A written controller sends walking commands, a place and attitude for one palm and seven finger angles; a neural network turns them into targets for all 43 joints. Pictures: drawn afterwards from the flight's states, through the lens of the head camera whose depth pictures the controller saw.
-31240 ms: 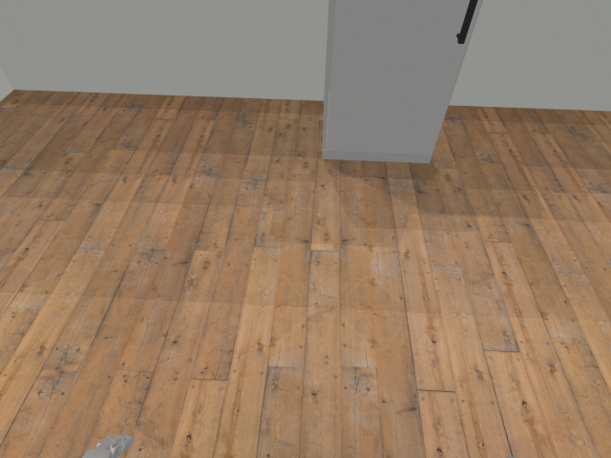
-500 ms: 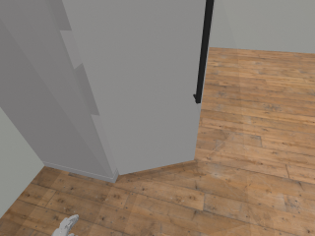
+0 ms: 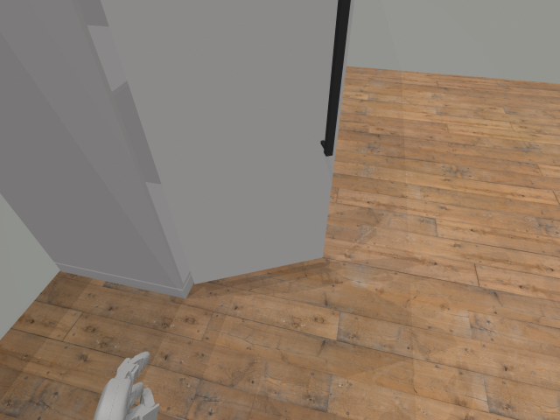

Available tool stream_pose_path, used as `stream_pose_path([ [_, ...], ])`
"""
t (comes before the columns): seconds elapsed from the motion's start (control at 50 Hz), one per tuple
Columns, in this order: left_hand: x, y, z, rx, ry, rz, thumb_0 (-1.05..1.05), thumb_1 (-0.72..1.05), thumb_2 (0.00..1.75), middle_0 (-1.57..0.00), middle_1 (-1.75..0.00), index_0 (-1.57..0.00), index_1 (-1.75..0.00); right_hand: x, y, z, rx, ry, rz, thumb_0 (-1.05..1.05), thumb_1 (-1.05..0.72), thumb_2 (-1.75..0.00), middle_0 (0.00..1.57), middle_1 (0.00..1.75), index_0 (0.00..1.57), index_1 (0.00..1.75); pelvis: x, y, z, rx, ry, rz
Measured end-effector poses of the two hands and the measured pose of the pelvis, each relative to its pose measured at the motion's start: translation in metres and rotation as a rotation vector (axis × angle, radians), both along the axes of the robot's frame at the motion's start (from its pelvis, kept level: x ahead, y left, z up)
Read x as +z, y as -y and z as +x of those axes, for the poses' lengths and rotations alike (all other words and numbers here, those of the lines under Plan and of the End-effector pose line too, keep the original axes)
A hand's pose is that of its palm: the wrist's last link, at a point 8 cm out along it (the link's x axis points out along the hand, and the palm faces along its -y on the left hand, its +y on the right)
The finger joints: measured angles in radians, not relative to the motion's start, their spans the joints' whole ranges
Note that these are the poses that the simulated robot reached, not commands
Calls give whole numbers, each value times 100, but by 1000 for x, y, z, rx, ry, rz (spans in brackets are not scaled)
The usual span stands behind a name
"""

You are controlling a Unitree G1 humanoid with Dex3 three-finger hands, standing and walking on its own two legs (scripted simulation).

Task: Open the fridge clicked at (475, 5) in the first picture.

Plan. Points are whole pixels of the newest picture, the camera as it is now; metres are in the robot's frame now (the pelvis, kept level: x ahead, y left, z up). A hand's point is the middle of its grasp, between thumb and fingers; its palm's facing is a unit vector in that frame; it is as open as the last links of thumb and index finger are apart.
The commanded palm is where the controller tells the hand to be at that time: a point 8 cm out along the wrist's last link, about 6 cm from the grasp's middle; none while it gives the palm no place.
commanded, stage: stop stepping back and stand still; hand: right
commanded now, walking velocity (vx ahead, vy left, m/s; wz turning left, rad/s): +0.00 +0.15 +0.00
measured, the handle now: (334, 64) +0.86 -0.10 +0.16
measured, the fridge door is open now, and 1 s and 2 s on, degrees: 62 62 62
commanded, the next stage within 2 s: let the arm hang, fingers relaxed in 0.12 s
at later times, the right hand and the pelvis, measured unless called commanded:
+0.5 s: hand out of the picture +0.08 -0.17 -0.15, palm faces +0.02 +0.97 -0.22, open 7.4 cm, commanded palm none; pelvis -0.01 +0.01 -0.01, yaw -3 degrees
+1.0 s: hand out of the picture +0.05 -0.19 -0.15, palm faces +0.02 +0.98 -0.22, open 7.3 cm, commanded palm none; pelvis +0.01 +0.00 +0.02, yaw -2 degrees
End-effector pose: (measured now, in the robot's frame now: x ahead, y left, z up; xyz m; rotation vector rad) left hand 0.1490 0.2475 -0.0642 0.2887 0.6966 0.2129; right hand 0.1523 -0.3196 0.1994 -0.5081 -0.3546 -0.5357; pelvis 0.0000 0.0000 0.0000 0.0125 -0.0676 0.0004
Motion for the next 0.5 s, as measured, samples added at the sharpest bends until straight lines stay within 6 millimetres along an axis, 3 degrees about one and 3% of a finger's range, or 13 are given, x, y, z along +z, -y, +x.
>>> stream_pose_path([
  [0.08, 8, 10, -4, -12, 14, -46, 1, 91, 90, -20, -30, -21, -30, -12, -10, 7, 44, -51, 55, 1, -89, -90, 20, 30, 21, 30, 7, -4, -4, 0, 18, -17],
  [0.14, 12, 16, -6, -39, 21, -75, 1, 91, 90, -20, -30, -21, -30, -8, -29, 3, 95, -74, 41, 1, -89, -90, 20, 30, 21, 30, 11, -10, -2, -1, 12, -6],
  [0.24, -1, 13, -2, -92, -14, -89, 1, 90, 90, -20, -30, -21, -30, 0, -44, -4, 135, -81, -66, 1, -89, -90, 21, 31, 21, 31, 5, -17, -6, -15, -16, -9],
  [0.26, -8, 11, -2, -108, -45, -98, 1, 90, 90, -20, -30, -21, -30, -14, -40, 1, 133, -139, -53, 1, -89, -90, 21, 31, 21, 31, 4, -15, -8, -38, -23, -2],
  [0.3, -23, 7, -5, -107, -118, -120, 1, 90, 90, -20, -30, -21, -30, -62, -28, 13, 99, -337, 60, 0, -89, -90, 20, 30, 21, 30, 3, -9, -9, -71, -31, 6],
  [0.38, -53, 2, -28, -86, -225, -124, 1, 91, 90, -20, -30, -21, -30, -192, -27, 9, 32, -778, 331, 0, -90, -90, 20, 30, 20, 30, -12, 0, -10, -94, -40, 13],
  [0.44, -65, -3, -58, -48, -322, -117, 1, 91, 90, -20, -30, -21, -30, -275, -56, -26, 28, -1120, 474, 0, -91, -90, 19, 30, 20, 30, -15, -5, -11, -68, -38, -37],
  [0.5, -70, -12, -90, -16, -442, -108, 1, 91, 90, -20, -30, -21, -30, -323, -97, -79, 39, -1377, 597, 1, -91, -90, 19, 30, 20, 30, -11, -13, -10, -63, -37, -50],
])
